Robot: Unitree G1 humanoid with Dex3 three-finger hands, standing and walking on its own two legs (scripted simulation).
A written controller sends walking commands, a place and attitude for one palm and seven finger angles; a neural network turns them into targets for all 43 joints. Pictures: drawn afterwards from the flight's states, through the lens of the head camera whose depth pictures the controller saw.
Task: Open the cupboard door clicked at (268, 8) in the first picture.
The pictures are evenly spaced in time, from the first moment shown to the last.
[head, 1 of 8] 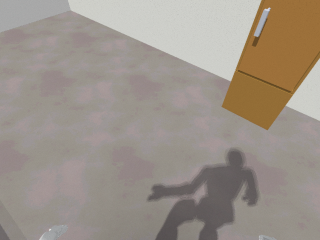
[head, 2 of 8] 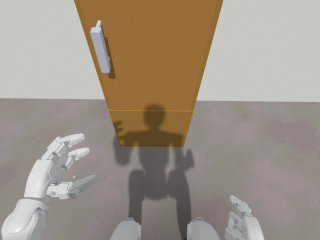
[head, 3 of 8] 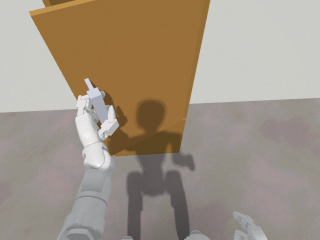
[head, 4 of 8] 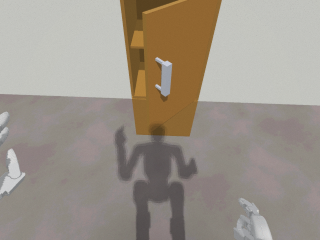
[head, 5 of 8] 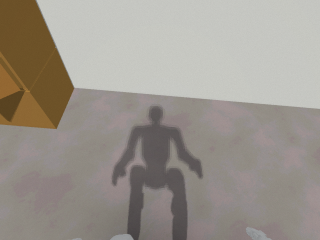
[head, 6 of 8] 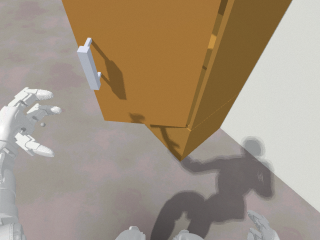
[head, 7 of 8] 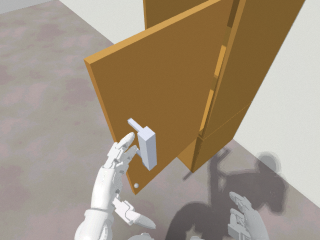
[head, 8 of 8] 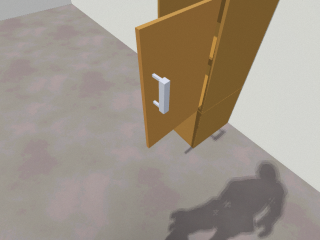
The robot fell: no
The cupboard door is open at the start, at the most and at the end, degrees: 0 95 95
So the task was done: yes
